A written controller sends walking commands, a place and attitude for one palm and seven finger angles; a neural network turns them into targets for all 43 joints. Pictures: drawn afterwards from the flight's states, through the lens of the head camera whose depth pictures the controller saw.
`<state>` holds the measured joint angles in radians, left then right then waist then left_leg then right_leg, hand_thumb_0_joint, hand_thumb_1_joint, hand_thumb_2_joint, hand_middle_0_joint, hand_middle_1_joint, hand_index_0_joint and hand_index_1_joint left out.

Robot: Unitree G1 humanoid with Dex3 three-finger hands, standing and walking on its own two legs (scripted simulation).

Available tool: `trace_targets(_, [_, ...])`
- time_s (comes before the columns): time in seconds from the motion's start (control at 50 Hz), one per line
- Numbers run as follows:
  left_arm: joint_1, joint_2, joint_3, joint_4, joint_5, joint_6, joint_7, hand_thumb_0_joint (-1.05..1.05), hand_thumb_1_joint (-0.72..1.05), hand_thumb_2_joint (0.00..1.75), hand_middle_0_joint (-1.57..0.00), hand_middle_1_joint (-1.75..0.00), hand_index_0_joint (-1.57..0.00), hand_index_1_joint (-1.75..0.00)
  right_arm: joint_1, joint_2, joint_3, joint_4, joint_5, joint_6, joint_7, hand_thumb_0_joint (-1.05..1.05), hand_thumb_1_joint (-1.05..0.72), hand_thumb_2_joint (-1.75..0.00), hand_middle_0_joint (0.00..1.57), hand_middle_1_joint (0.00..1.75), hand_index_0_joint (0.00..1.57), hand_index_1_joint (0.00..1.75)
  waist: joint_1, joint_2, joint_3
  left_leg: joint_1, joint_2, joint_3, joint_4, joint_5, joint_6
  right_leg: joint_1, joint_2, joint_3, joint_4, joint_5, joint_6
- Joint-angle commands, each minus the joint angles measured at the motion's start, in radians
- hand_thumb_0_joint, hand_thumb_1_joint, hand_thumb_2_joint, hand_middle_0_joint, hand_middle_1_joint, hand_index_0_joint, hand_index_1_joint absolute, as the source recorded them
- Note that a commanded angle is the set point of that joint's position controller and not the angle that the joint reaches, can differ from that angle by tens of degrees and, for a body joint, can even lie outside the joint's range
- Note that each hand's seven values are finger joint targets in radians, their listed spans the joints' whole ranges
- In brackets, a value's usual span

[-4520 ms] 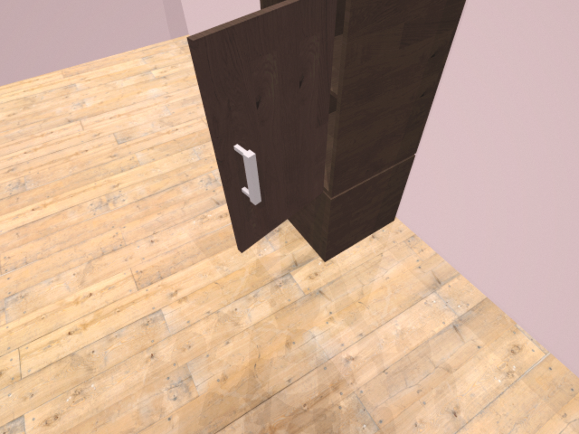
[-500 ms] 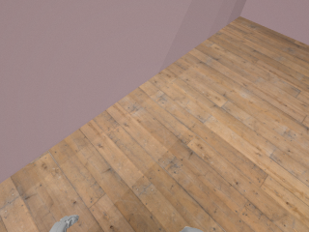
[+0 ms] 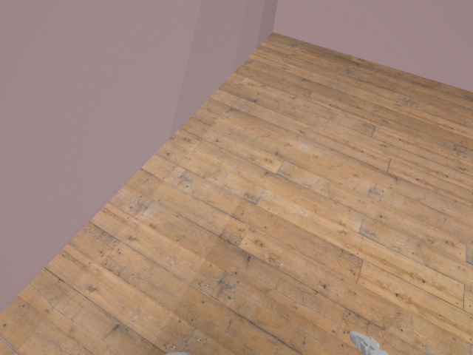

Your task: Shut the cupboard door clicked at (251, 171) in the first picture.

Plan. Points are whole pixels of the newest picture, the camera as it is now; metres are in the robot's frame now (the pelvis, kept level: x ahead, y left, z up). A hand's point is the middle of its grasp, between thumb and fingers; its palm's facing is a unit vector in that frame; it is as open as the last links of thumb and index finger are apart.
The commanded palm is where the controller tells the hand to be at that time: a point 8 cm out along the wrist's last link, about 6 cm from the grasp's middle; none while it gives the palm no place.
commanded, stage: walk around to get in front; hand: left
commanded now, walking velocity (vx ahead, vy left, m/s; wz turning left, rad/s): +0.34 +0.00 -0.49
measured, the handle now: out of the picture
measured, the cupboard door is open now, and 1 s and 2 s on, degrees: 100 100 100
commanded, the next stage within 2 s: walk to a spot facing it in 0.56 s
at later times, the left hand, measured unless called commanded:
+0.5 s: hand (210, 256) +0.33 +0.08 -0.15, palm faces -0.24 -0.95 -0.19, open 7.3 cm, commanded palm none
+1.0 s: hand (213, 206) +0.47 +0.09 -0.16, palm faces -0.08 -0.98 -0.17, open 7.4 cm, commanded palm none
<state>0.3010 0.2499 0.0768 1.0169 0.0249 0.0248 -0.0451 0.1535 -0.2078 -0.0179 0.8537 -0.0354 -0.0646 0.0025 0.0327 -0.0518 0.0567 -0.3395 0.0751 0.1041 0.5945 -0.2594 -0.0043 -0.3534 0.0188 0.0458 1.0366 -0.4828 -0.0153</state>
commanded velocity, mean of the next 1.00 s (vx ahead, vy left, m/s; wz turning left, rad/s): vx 0.22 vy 0.00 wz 0.07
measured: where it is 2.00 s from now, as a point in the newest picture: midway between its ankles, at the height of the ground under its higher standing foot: (276, 296)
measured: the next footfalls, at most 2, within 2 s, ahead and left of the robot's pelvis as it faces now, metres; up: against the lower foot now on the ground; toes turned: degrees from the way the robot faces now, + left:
right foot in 0.30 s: +0.22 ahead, -0.17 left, +0.00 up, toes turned -16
left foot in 0.72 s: +0.46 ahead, +0.00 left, +0.00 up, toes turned -6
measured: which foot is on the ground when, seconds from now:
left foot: down 0.00-0.30, up 0.32-0.70, down 0.72-1.00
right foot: up 0.00-0.28, down 0.30-0.72, up 0.74-1.00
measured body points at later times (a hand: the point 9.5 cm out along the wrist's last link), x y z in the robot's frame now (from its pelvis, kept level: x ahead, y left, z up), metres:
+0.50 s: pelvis +0.19 -0.08 +0.01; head +0.24 -0.09 +0.46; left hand +0.35 +0.13 -0.13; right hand +0.16 -0.33 -0.14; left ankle +0.23 +0.07 -0.66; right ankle +0.18 -0.16 -0.73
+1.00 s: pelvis +0.37 -0.08 +0.01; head +0.41 -0.06 +0.46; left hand +0.48 +0.15 -0.14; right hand +0.37 -0.33 -0.13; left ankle +0.42 +0.00 -0.73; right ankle +0.35 -0.24 -0.67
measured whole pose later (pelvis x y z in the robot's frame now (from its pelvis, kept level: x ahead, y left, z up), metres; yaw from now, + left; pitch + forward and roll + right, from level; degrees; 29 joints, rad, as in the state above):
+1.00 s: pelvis +0.37 -0.08 +0.01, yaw -6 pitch +2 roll -2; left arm 0.14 0.20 0.05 0.98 0.02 0.01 -0.01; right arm 0.24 -0.19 -0.03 1.01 -0.02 0.00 -0.01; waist -0.01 -0.01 0.07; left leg -0.33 -0.01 -0.01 0.46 -0.16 0.05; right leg -0.47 -0.05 -0.02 0.91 -0.39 0.05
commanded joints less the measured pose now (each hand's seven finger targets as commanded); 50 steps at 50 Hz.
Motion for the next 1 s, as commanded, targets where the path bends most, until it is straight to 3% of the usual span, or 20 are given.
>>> trace_targets(0.0, [-0.154, 0.055, 0.024, -0.153, 0.012, -0.041, -0.022, 0.0, 0.9, 0.9, -0.2, -0.3, -0.2, -0.3, 0.151, -0.176, -0.051, 0.006, -0.004, -0.006, -0.027, 0.0, -0.9, -0.9, 0.2, 0.3, 0.2, 0.3, -0.06, 0.248, 0.042, 0.157, 0.312, -0.301, -0.429, -0.17, 0.103, -0.349, -0.123, -0.016, 0.198, 0.137, 0.018])
trace_targets(0.08, [-0.19, 0.005, 0.0, -0.163, 0.006, -0.027, -0.035, 0.0, 0.9, 0.9, -0.2, -0.3, -0.2, -0.3, 0.202, -0.174, -0.052, 0.046, 0.0, -0.014, -0.026, 0.0, -0.9, -0.9, 0.2, 0.3, 0.2, 0.3, -0.061, 0.231, -0.057, 0.255, 0.247, -0.053, -0.371, 0.125, 0.082, -0.272, -0.113, -0.095, -0.052, 0.203, 0.029])
trace_targets(0.18, [-0.288, 0.007, -0.009, -0.185, 0.005, -0.028, -0.033, 0.0, 0.9, 0.9, -0.2, -0.3, -0.2, -0.3, 0.235, -0.184, -0.058, 0.077, -0.005, 0.001, -0.012, 0.0, -0.9, -0.9, 0.2, 0.3, 0.2, 0.3, -0.079, 0.21, -0.025, 0.214, 0.261, 0.036, -0.347, 0.155, 0.079, -0.114, -0.071, -0.18, -0.322, 0.239, 0.016])
trace_targets(0.22, [-0.26, 0.027, -0.003, -0.172, 0.006, -0.033, -0.03, 0.0, 0.9, 0.9, -0.2, -0.3, -0.2, -0.3, 0.231, -0.194, -0.057, 0.085, -0.006, 0.008, -0.011, 0.0, -0.9, -0.9, 0.2, 0.3, 0.2, 0.3, -0.055, 0.166, -0.038, 0.187, 0.263, 0.061, -0.26, 0.19, 0.062, 0.027, -0.046, -0.205, -0.408, 0.242, 0.001])
trace_targets(0.24, [-0.166, 0.054, 0.007, -0.143, 0.007, -0.038, -0.025, 0.0, 0.9, 0.9, -0.2, -0.3, -0.2, -0.3, 0.209, -0.193, -0.055, 0.084, -0.002, 0.009, -0.01, 0.0, -0.9, -0.9, 0.2, 0.3, 0.2, 0.3, 0.002, 0.122, -0.072, 0.125, 0.235, 0.09, -0.122, 0.26, 0.043, 0.192, -0.024, -0.203, -0.466, 0.255, -0.017])
trace_targets(0.26, [0.013, 0.121, 0.024, -0.09, 0.011, -0.05, -0.012, 0.0, 0.9, 0.9, -0.2, -0.3, -0.2, -0.3, 0.178, -0.169, -0.046, 0.072, 0.008, 0.007, -0.001, 0.0, -0.9, -0.9, 0.2, 0.3, 0.2, 0.3, 0.089, 0.006, -0.15, -0.022, 0.173, 0.154, 0.124, 0.272, 0.003, 0.461, -0.067, -0.11, -0.521, 0.21, -0.065])
trace_targets(0.28, [0.19, 0.259, 0.062, -0.044, 0.017, -0.062, 0.008, 0.0, 0.9, 0.9, -0.2, -0.3, -0.2, -0.3, 0.142, -0.087, -0.026, 0.029, 0.028, 0.003, 0.004, 0.0, -0.9, -0.9, 0.2, 0.3, 0.2, 0.3, 0.161, -0.315, -0.257, -0.336, 0.019, 0.182, 0.5, -0.25, -0.046, 0.698, -0.378, 0.351, -0.646, 0.185, -0.175])
trace_targets(0.3, [0.202, 0.291, 0.065, -0.034, -0.014, -0.061, 0.023, 0.0, 0.9, 0.9, -0.2, -0.3, -0.2, -0.3, 0.094, -0.121, -0.033, 0.002, 0.03, 0.003, -0.001, 0.0, -0.9, -0.9, 0.2, 0.3, 0.2, 0.3, 0.151, -0.272, -0.262, -0.423, 0.019, -0.004, 0.681, -0.367, -0.035, 0.659, -0.459, 0.506, -0.758, 0.265, -0.227])
trace_targets(0.32, [0.121, 0.267, 0.059, -0.049, -0.022, -0.057, 0.027, 0.0, 0.9, 0.9, -0.2, -0.3, -0.2, -0.3, 0.063, -0.127, -0.041, 0.002, 0.027, 0.004, 0.002, 0.0, -0.9, -0.9, 0.2, 0.3, 0.2, 0.3, 0.112, -0.158, -0.139, -0.472, 0.064, -0.073, 0.716, -0.272, -0.037, 0.567, -0.442, 0.427, -0.78, 0.242, -0.241])
trace_targets(0.36, [-0.048, 0.162, 0.028, -0.097, -0.014, -0.063, 0.038, 0.0, 0.9, 0.9, -0.2, -0.3, -0.2, -0.3, 0.092, -0.123, -0.049, 0.055, 0.016, 0.014, -0.002, 0.0, -0.9, -0.9, 0.2, 0.3, 0.2, 0.3, 0.012, -0.109, -0.087, -0.34, 0.116, -0.084, 0.636, -0.14, -0.052, 0.313, -0.353, 0.263, -0.795, 0.26, -0.192])
trace_targets(0.4, [-0.085, 0.109, 0.01, -0.1, -0.01, -0.083, 0.041, 0.0, 0.9, 0.9, -0.2, -0.3, -0.2, -0.3, 0.127, -0.092, -0.041, 0.087, 0.005, 0.03, 0.0, 0.0, -0.9, -0.9, 0.2, 0.3, 0.2, 0.3, -0.033, -0.092, -0.06, -0.238, 0.11, -0.064, 0.507, -0.092, -0.065, 0.197, -0.296, 0.128, -0.796, 0.469, -0.171])
trace_targets(0.58, [0.004, 0.109, 0.006, -0.003, -0.009, -0.107, 0.039, 0.0, 0.9, 0.9, -0.2, -0.3, -0.2, -0.3, -0.007, -0.042, -0.039, 0.056, 0.012, 0.017, 0.026, 0.0, -0.9, -0.9, 0.2, 0.3, 0.2, 0.3, -0.016, -0.04, -0.025, -0.145, 0.036, -0.015, 0.073, 0.059, -0.048, 0.268, -0.266, 0.08, -0.8, 0.481, -0.167])
trace_targets(0.64, [-0.007, 0.102, 0.002, 0.011, -0.013, -0.102, 0.043, 0.0, 0.9, 0.9, -0.2, -0.3, -0.2, -0.3, 0.041, -0.061, -0.043, 0.083, 0.008, 0.008, 0.018, 0.0, -0.9, -0.9, 0.2, 0.3, 0.2, 0.3, -0.062, -0.02, -0.014, 0.023, -0.01, 0.02, -0.063, 0.116, -0.027, 0.229, -0.227, 0.035, -0.702, 0.561, -0.123])
trace_targets(0.66, [-0.009, 0.083, -0.003, 0.013, -0.011, -0.1, 0.045, 0.0, 0.9, 0.9, -0.2, -0.3, -0.2, -0.3, 0.132, -0.09, -0.05, 0.118, 0.006, 0.004, 0.01, 0.0, -0.9, -0.9, 0.2, 0.3, 0.2, 0.3, -0.101, 0.057, -0.043, 0.175, -0.013, -0.005, -0.103, 0.161, -0.005, 0.161, -0.185, -0.018, -0.552, 0.639, -0.09])
trace_targets(0.68, [0.018, 0.053, -0.01, -0.001, -0.016, -0.096, 0.046, 0.0, 0.9, 0.9, -0.2, -0.3, -0.2, -0.3, 0.27, -0.162, -0.063, 0.151, -0.005, -0.002, 0.0, 0.0, -0.9, -0.9, 0.2, 0.3, 0.2, 0.3, -0.142, 0.193, -0.145, 0.377, 0.138, -0.216, -0.123, 0.284, 0.08, 0.013, -0.103, -0.092, -0.313, 0.494, -0.033])
trace_targets(0.7, [0.054, 0.01, -0.029, -0.013, -0.027, -0.097, 0.043, 0.0, 0.9, 0.9, -0.2, -0.3, -0.2, -0.3, 0.368, -0.238, -0.073, 0.171, -0.007, 0.003, -0.011, 0.0, -0.9, -0.9, 0.2, 0.3, 0.2, 0.3, -0.149, 0.361, -0.233, 0.512, 0.365, -0.498, -0.211, 0.457, 0.215, -0.137, 0.013, -0.166, 0.001, -0.052, 0.009])
trace_targets(0.72, [0.008, 0.033, -0.03, -0.029, -0.02, -0.093, 0.051, 0.0, 0.9, 0.9, -0.2, -0.3, -0.2, -0.3, 0.348, -0.234, -0.067, 0.167, 0.0, 0.021, -0.02, 0.0, -0.9, -0.9, 0.2, 0.3, 0.2, 0.3, -0.14, 0.253, -0.201, 0.44, 0.399, -0.551, -0.247, 0.477, 0.274, -0.17, -0.01, -0.067, 0.137, -0.14, 0.004])
trace_targets(0.78, [-0.076, 0.026, -0.026, -0.035, -0.008, -0.07, 0.048, 0.0, 0.9, 0.9, -0.2, -0.3, -0.2, -0.3, 0.179, -0.14, -0.041, 0.123, 0.009, 0.017, -0.03, 0.0, -0.9, -0.9, 0.2, 0.3, 0.2, 0.3, -0.069, 0.183, -0.036, 0.121, 0.287, -0.418, -0.299, 0.447, 0.215, -0.171, -0.106, -0.036, 0.123, -0.013, 0.042])
trace_targets(0.84, [-0.034, 0.004, -0.021, -0.033, -0.006, -0.035, 0.042, 0.0, 0.9, 0.9, -0.2, -0.3, -0.2, -0.3, 0.117, -0.148, -0.04, 0.109, 0.012, 0.021, -0.033, 0.0, -0.9, -0.9, 0.2, 0.3, 0.2, 0.3, -0.025, 0.188, -0.087, 0.065, 0.186, -0.29, -0.296, 0.429, 0.159, -0.069, -0.082, -0.067, -0.005, 0.069, 0.063])
trace_targets(0.98, [-0.14, 0.017, -0.004, -0.108, -0.007, -0.008, 0.051, 0.0, 0.9, 0.9, -0.2, -0.3, -0.2, -0.3, 0.105, -0.18, -0.071, 0.086, 0.006, 0.059, -0.025, 0.0, -0.9, -0.9, 0.2, 0.3, 0.2, 0.3, -0.047, 0.193, -0.118, 0.053, 0.158, -0.374, -0.297, 0.193, 0.158, -0.046, -0.05, -0.078, -0.191, 0.09, 0.081])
